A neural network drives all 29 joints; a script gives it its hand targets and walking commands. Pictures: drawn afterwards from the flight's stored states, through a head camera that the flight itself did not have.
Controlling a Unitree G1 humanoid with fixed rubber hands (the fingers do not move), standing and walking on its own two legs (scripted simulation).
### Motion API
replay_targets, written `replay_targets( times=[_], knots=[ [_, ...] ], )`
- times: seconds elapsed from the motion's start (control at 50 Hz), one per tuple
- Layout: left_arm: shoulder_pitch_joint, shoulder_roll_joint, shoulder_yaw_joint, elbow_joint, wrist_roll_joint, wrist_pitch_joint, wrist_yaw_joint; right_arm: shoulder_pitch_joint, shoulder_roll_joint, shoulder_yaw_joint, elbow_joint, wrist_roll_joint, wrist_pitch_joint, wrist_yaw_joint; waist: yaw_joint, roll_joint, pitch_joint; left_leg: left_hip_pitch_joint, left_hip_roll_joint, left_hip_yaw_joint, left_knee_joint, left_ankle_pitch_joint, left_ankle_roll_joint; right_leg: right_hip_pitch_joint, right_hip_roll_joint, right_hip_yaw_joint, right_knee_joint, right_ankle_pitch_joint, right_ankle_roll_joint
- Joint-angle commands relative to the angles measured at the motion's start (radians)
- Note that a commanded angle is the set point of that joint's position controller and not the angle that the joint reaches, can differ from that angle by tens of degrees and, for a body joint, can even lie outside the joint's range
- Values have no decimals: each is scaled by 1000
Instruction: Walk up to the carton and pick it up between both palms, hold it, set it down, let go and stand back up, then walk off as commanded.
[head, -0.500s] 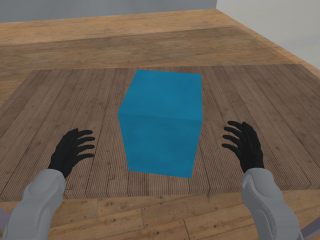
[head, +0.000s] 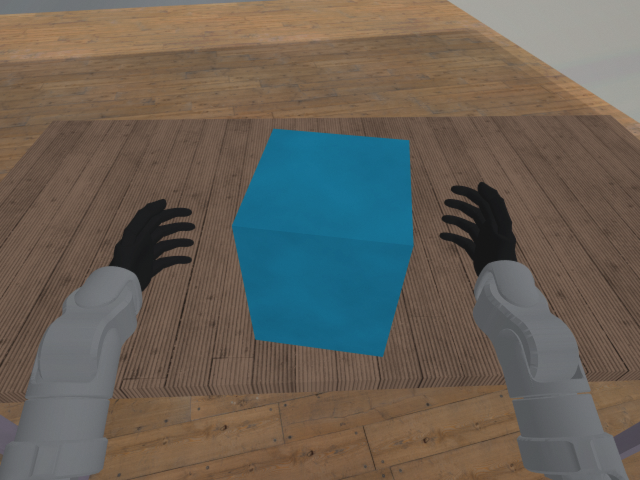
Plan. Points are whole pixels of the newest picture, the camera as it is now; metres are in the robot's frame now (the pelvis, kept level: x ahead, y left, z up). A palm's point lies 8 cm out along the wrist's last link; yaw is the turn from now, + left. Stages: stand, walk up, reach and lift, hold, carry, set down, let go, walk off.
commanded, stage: reach and lift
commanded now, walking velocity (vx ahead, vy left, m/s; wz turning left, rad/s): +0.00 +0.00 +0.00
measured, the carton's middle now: (328, 244) +0.45 +0.00 +0.05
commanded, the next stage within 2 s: none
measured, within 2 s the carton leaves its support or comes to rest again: neither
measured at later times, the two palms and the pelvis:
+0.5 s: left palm (158, 172) +0.42 +0.20 +0.20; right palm (482, 179) +0.41 -0.18 +0.20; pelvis +0.00 +0.00 +0.00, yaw +0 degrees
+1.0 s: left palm (160, 135) +0.46 +0.20 +0.23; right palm (473, 137) +0.44 -0.17 +0.23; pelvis +0.00 +0.00 +0.00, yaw +0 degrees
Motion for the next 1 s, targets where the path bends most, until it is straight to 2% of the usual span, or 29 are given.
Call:
replay_targets(
  times=[0.0,0.04,0.08,0.1,0.12,0.16,0.2,0.24,0.32,0.36,0.38,0.42,0.44,0.5,0.56,0.6,0.62,0.7,0.74,0.76,0.78,0.8,0.82,0.84,0.88,0.9,0.94,0.96,0.98],
  knots=[
    [-650,220,130,-22,-28,-27,17,-505,-160,-74,46,35,-4,14,-98,30,-380,-114,-35,28,-7,319,-12,113,37,-6,2,416,7],
    [-709,210,103,141,-30,-32,18,-543,-163,-81,252,32,32,28,-99,48,-260,-150,-21,16,-54,167,-6,39,27,-11,-39,235,-8],
    [-729,197,65,358,-49,-32,6,-578,-174,-92,372,25,58,32,-119,-13,-168,-184,-5,4,-94,0,13,-28,26,-12,-83,64,-22],
    [-775,184,32,377,-63,-46,5,-619,-171,-123,414,7,60,33,-146,19,-183,-205,-5,2,-107,-38,13,-25,20,-15,-80,42,-25],
    [-828,211,40,442,-53,-55,7,-681,-167,-112,385,5,49,34,-130,-2,-214,-234,-10,6,-103,-65,28,-14,14,-7,-82,23,-23],
    [-910,196,-11,578,-67,-93,6,-776,-155,-143,480,-35,24,33,-156,-20,-241,-221,-9,4,-103,-80,32,-24,13,-16,-80,15,-19],
    [-887,167,-51,582,-56,-140,3,-774,-112,-135,500,-54,-14,24,-161,-16,-296,-193,-13,1,-78,10,31,-17,16,-26,-62,137,-21],
    [-978,161,-82,523,-64,-192,28,-867,-142,-159,501,-54,-67,35,-171,52,-439,-104,-8,-10,-47,130,2,-40,34,-49,-39,221,-35],
    [-1073,174,-100,520,-35,-241,46,-912,-170,-117,666,-25,-112,63,-172,139,-544,1,0,-13,12,300,-40,-93,53,-76,-33,277,-40],
    [-1049,200,-46,533,7,-224,50,-888,-166,-74,669,-1,-120,60,-141,90,-564,41,-6,-8,25,372,-38,-57,62,-81,-39,320,-29],
    [-1045,205,-63,594,4,-213,44,-904,-190,-82,719,0,-121,61,-157,97,-523,10,-11,-3,28,359,-36,-65,55,-74,-37,327,-22],
    [-1062,218,-37,638,22,-205,44,-940,-209,-83,743,-2,-122,53,-148,34,-505,-20,-18,6,14,336,-26,-22,58,-72,-36,346,-10],
    [-1092,196,-61,676,8,-200,40,-988,-201,-83,766,3,-126,48,-160,52,-470,-46,-24,6,15,321,-31,-37,57,-73,-39,335,-7],
    [-1102,220,-26,645,-15,-213,48,-1027,-193,-55,679,32,-145,49,-114,-7,-552,-70,-31,20,26,391,-22,38,56,-62,-12,471,5],
    [-1188,244,-54,744,-29,-229,34,-1103,-190,-64,720,24,-142,36,-157,6,-586,-112,-40,23,38,353,-22,59,50,-52,10,504,9],
    [-1207,227,-77,776,-42,-243,38,-1128,-195,-54,749,28,-146,39,-140,-7,-580,-102,-34,15,33,348,-15,33,48,-54,6,477,3],
    [-1226,229,-91,874,-48,-245,36,-1159,-210,-86,826,6,-137,41,-172,-10,-514,-142,-34,8,22,256,-8,-10,49,-60,-3,407,3],
    [-1291,208,-137,841,-61,-307,57,-1191,-212,-80,891,7,-165,63,-154,74,-631,-55,-16,6,53,352,-42,-91,58,-70,-16,379,-22],
    [-1313,199,-181,785,-106,-341,63,-1190,-229,-112,866,-10,-191,64,-199,66,-721,-17,-19,-4,80,433,-56,-95,63,-87,1,454,-20],
    [-1299,192,-163,885,-91,-340,58,-1176,-197,-64,963,-1,-181,69,-171,59,-648,-29,-19,4,84,455,-51,-112,62,-77,-2,459,-13],
    [-1311,178,-197,916,-85,-336,57,-1195,-241,-101,1027,-10,-181,65,-204,96,-625,-5,-11,-8,85,445,-70,-156,69,-92,-12,400,-24],
    [-1332,193,-182,930,-71,-342,59,-1216,-226,-85,1043,-5,-181,68,-177,95,-638,-11,-8,-5,83,440,-66,-152,63,-79,-25,381,-23],
    [-1364,206,-190,960,-73,-339,61,-1229,-242,-82,1087,-14,-172,74,-193,82,-589,-2,-1,-12,73,418,-61,-172,67,-92,-28,360,-22],
    [-1368,188,-188,1011,-67,-341,62,-1257,-231,-72,1094,-19,-179,74,-173,81,-572,-36,-2,-9,72,400,-56,-176,66,-93,-28,334,-28],
    [-1333,186,-207,1038,-65,-351,61,-1241,-256,-103,1131,-26,-196,73,-196,88,-564,-23,-9,-10,76,414,-70,-170,66,-94,-27,360,-23],
    [-1330,175,-212,1082,-99,-360,55,-1267,-228,-68,1131,-17,-193,75,-180,44,-523,-64,-11,-5,62,375,-56,-145,57,-87,-33,369,-18],
    [-1304,180,-207,1146,-90,-381,49,-1258,-213,-62,1129,-11,-207,73,-163,36,-521,-102,-24,2,49,347,-45,-112,52,-72,-25,399,-10],
    [-1289,165,-203,1202,-81,-392,40,-1229,-193,-64,1181,-27,-202,76,-180,3,-476,-122,-28,-2,43,301,-27,-119,47,-73,-28,379,-9],
    [-1283,147,-220,1156,-80,-407,39,-1228,-207,-69,1149,-30,-221,78,-182,41,-534,-88,-22,-9,46,334,-37,-131,52,-75,-26,383,-12]
  ],
)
